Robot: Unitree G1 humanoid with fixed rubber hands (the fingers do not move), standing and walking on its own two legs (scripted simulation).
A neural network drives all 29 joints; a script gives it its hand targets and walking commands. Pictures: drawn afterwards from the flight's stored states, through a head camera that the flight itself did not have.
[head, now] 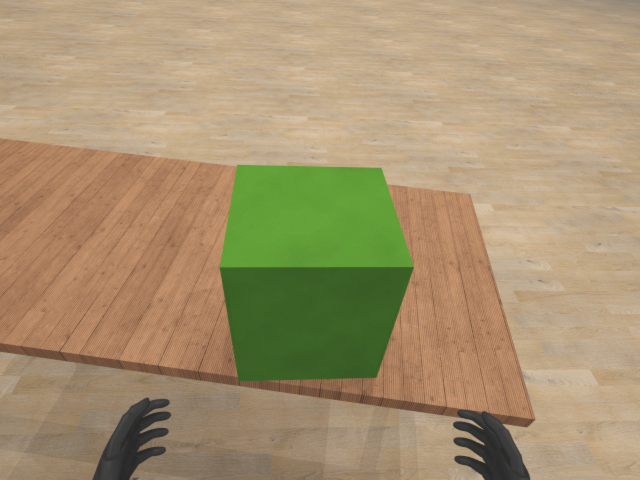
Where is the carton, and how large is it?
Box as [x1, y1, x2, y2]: [220, 165, 413, 380]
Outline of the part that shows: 237,165 220,262 220,272 238,380 376,377 413,268 381,168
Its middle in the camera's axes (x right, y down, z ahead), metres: -0.01 +0.05 +0.57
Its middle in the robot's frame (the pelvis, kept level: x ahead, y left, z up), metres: +0.41 +0.03 +0.05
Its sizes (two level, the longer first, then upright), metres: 0.210 0.200 0.250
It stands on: a table, 0.70 m high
